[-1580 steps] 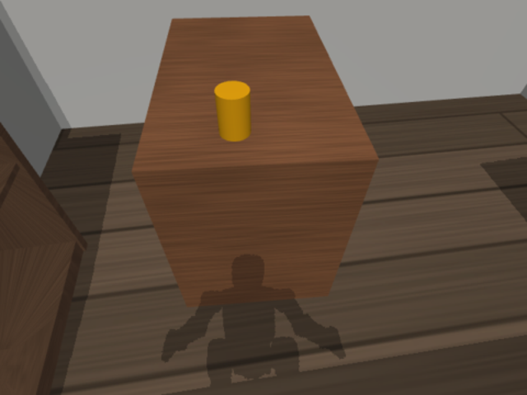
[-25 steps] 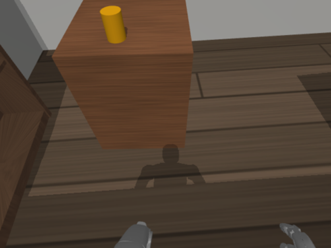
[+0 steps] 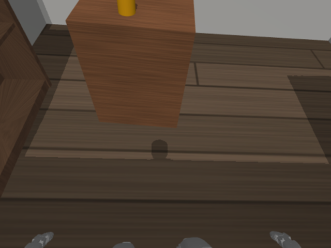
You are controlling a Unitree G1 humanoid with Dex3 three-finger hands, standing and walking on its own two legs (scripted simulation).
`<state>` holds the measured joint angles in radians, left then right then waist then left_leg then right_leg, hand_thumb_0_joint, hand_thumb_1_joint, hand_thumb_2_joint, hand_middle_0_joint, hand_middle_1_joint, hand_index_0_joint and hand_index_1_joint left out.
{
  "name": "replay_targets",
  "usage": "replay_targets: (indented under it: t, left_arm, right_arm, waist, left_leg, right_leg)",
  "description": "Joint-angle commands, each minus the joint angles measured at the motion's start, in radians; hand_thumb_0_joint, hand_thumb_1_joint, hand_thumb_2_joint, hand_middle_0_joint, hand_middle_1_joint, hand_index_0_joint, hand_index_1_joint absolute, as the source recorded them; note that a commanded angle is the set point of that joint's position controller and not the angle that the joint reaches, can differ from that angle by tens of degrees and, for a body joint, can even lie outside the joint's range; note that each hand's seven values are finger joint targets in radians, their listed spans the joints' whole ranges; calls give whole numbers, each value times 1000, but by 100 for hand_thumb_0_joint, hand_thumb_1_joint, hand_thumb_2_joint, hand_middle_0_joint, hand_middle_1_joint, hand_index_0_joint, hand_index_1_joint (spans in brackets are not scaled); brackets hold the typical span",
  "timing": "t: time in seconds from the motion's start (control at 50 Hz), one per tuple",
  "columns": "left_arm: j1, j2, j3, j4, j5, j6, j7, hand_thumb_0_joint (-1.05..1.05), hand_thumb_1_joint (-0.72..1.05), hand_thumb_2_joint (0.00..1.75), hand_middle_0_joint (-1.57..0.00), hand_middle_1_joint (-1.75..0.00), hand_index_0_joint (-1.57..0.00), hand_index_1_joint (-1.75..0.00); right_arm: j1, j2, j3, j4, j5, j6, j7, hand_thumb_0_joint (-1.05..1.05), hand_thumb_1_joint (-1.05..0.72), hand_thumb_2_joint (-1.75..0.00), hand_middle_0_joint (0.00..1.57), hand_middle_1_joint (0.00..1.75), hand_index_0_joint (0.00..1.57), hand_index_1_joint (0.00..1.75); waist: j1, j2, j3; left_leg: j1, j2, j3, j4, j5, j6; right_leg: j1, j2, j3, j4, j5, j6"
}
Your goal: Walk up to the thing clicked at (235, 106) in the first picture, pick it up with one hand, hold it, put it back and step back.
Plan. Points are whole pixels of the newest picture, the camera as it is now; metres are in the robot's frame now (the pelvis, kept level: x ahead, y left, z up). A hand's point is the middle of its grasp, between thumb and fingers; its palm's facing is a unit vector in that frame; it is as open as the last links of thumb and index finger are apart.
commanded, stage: step back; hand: left
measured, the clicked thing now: out of the picture +1.09 +0.17 +0.04
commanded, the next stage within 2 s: stand in 1.24 s
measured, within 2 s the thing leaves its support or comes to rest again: neither
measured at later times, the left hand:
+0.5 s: hand out of the picture -0.04 +0.29 -0.14, palm faces +0.03 -0.90 -0.43, open 7.4 cm
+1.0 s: hand out of the picture +0.05 +0.25 -0.14, palm faces +0.05 -0.93 -0.37, open 7.4 cm
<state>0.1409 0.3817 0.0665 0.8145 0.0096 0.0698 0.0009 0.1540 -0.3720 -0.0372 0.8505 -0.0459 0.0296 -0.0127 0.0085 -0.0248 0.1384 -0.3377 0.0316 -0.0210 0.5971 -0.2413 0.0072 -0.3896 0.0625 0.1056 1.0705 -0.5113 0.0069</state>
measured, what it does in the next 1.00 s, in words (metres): steps on the spot: right foot, then left foot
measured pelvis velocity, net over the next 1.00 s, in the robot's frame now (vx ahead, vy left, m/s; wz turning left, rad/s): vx -0.03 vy -0.01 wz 0.05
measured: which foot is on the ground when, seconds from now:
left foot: down 0.00-0.12, up 0.14-0.38, down 0.40-0.76, up 0.78-1.00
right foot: up 0.00-0.08, down 0.10-0.44, up 0.46-0.70, down 0.72-1.00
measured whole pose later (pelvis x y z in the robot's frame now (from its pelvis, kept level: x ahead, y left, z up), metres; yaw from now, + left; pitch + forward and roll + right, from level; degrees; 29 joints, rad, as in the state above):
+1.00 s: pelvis -0.03 -0.01 +0.00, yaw +3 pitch -2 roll +0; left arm 0.12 0.32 0.04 0.98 0.03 -0.04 -0.01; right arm 0.20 -0.39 -0.04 1.01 -0.03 0.00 0.01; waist 0.01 0.04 0.08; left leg -0.29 0.01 -0.05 0.67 -0.42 0.00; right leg -0.27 -0.04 -0.06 0.60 -0.30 -0.01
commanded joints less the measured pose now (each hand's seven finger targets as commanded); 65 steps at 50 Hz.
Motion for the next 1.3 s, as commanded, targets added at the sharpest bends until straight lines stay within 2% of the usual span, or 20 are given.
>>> replay_targets:
  t: [0.0, 0.06, 0.1, 0.12, 0.2, 0.3, 0.38, 0.4, 0.44, 0.48, 0.54, 0.62, 0.7, 0.74, 0.78, 0.92, 1.0, 1.06, 1.12, 1.28]
  left_arm:
    - [36, 165, 40, -42, 9, -65, 11, 0, 90, 90, -20, -30, -20, -30]
    - [154, 187, 54, 60, 23, -96, 25, 0, 90, 90, -20, -30, -20, -30]
    - [111, 318, 83, 42, 43, -108, 27, 0, 90, 90, -20, -30, -20, -30]
    - [42, 387, 93, 15, 49, -106, 30, 0, 90, 90, -20, -30, -20, -30]
    - [-42, 250, 59, 31, 27, -116, 30, 0, 90, 90, -20, -30, -20, -30]
    - [79, 283, 74, 58, 39, -118, 19, 0, 90, 90, -20, -30, -20, -30]
    - [4, 273, 57, 36, 29, -98, 7, 0, 90, 90, -20, -30, -20, -30]
    - [18, 220, 36, 36, 28, -97, 6, 0, 90, 90, -20, -30, -20, -30]
    - [-18, 172, 26, 27, 7, -95, 10, 0, 90, 90, -20, -30, -20, -30]
    - [-25, 261, 45, 45, 15, -102, 8, 0, 90, 90, -20, -30, -20, -30]
    - [41, 218, 39, 75, 12, -108, -9, 0, 90, 90, -20, -30, -20, -30]
    - [24, 191, 39, 82, 14, -113, -12, 0, 90, 90, -20, -30, -20, -30]
    - [121, 185, 49, 144, 16, -130, 10, 0, 90, 90, -20, -30, -20, -30]
    - [114, 298, 72, 123, 33, -138, 22, 0, 90, 90, -20, -30, -20, -30]
    - [-31, 301, 65, 84, 28, -133, 15, 0, 90, 90, -20, -30, -20, -30]
    - [-72, 251, 47, 96, 17, -132, 13, 0, 90, 90, -20, -30, -20, -30]
    - [-90, 206, 24, 98, 2, -110, 11, 0, 90, 90, -20, -30, -20, -30]
    - [-73, 183, 17, 128, -15, -95, 11, 0, 90, 90, -20, -30, -20, -30]
    - [-91, 192, 15, 151, -4, -105, 11, 0, 90, 90, -20, -30, -20, -30]
    - [-90, 162, -21, 214, -13, -100, 8, 0, 90, 90, -20, -30, -20, -30]
  right_arm:
    - [20, -250, -72, -58, 4, -10, -7, 0, -90, -90, 20, 30, 20, 30]
    - [-27, -236, -62, -58, 14, 14, 4, 0, -90, -90, 20, 30, 20, 30]
    - [-9, -142, -33, -86, 17, 7, 5, 0, -90, -90, 20, 30, 20, 30]
    - [-92, -205, -56, -82, 16, 11, -8, 0, -90, -90, 20, 30, 20, 30]
    - [-27, -195, -50, -7, 35, -2, 5, 0, -90, -90, 20, 30, 20, 30]
    - [-65, -196, -51, -10, 10, -25, 21, 0, -90, -90, 20, 30, 20, 30]
    - [46, -200, -73, 46, 6, -51, 29, 0, -90, -90, 20, 30, 20, 30]
    - [89, -214, -85, 69, 8, -60, 24, 0, -90, -90, 20, 30, 20, 30]
    - [136, -357, -116, 64, -5, -69, 18, 0, -90, -90, 20, 30, 20, 30]
    - [85, -340, -117, 50, 5, -66, 23, 0, -90, -90, 20, 30, 20, 30]
    - [46, -252, -88, 40, 6, -79, 19, 0, -90, -90, 20, 30, 20, 30]
    - [63, -257, -89, 42, 8, -74, 21, 0, -90, -90, 20, 30, 20, 30]
    - [0, -164, -44, 27, 32, -48, 18, 0, -90, -90, 20, 30, 20, 30]
    - [42, -104, -19, 15, 40, -48, 7, 0, -90, -90, 20, 30, 20, 30]
    - [96, -203, -54, 75, 28, -35, -3, 0, -90, -90, 20, 30, 20, 30]
    - [105, -175, -38, 125, 26, -44, 2, 0, -90, -90, 20, 30, 20, 30]
    - [98, -179, -51, 153, 13, -57, -4, 0, -90, -90, 20, 30, 20, 30]
    - [-51, -260, -51, 123, 22, -62, -3, 0, -90, -90, 20, 30, 20, 30]
    - [-79, -204, -32, 144, 22, -61, -2, 0, -90, -90, 20, 30, 20, 30]
    - [-81, -205, -21, 184, 35, -81, 2, 0, -90, -90, 20, 30, 20, 30]
  waist:
    - [-33, 254, -215]
    - [23, 151, -249]
    - [11, -135, -167]
    - [66, -135, -124]
    - [-15, -85, -38]
    - [68, -167, -63]
    - [-7, -158, -113]
    - [-19, -65, -148]
    - [-56, 205, -137]
    - [-37, 106, -44]
    - [-4, 128, -44]
    - [-29, 207, -80]
    - [62, 96, -148]
    - [58, -144, -170]
    - [16, -60, -113]
    - [5, -136, -141]
    - [-18, -88, -187]
    - [31, 65, -188]
    - [23, 63, -186]
    - [-5, 109, -229]
  left_leg:
    - [278, 172, -152, -93, 199, 209]
    - [102, 116, -78, 84, 86, 132]
    - [-277, -64, -67, 238, -304, 16]
    - [-146, -19, -176, 337, -345, -5]
    - [-129, -80, -139, 380, -168, -10]
    - [-136, -44, -65, 151, -247, -28]
    - [146, -54, 18, -182, -150, 5]
    - [270, -41, -48, -244, -99, 19]
    - [335, 279, -586, -368, -398, 188]
    - [159, 299, -545, -378, -469, 263]
    - [179, 175, -320, -342, -224, 174]
    - [143, 166, -257, -296, -84, 177]
    - [-54, 76, -108, -36, 9, 79]
    - [-210, -97, -83, 200, -270, 2]
    - [-56, -15, -103, 296, -348, -1]
    - [33, -17, -13, 104, -204, -10]
    - [198, -3, -20, -145, 165, 13]
    - [46, 165, -198, -166, 146, 117]
    - [41, 104, -118, -163, 208, 47]
    - [231, 123, -113, -218, 454, 30]
  right_leg:
    - [13, -45, -86, -410, 5, 8]
    - [291, -42, -86, -769, 247, -23]
    - [323, -319, 388, -767, 94, -114]
    - [44, -479, 508, -802, 22, -264]
    - [95, -267, 117, -691, 361, -157]
    - [218, -297, 172, -717, 67, -177]
    - [97, -296, 112, -632, 60, -160]
    - [49, -232, 35, -511, 130, -116]
    - [-252, -57, -147, -178, -50, -32]
    - [-163, -121, -45, -122, -56, -41]
    - [-139, -122, -77, -212, 71, -33]
    - [-8, -94, -129, -371, 110, -16]
    - [376, -64, -129, -668, 322, -28]
    - [407, -387, 351, -815, 180, -138]
    - [152, -473, 389, -807, 37, -261]
    - [167, -330, 66, -686, 469, -167]
    - [131, -242, -41, -525, 574, -78]
    - [211, -121, -111, -517, 203, -24]
    - [281, -172, -72, -585, 376, -47]
    - [284, -171, -86, -642, 516, -18]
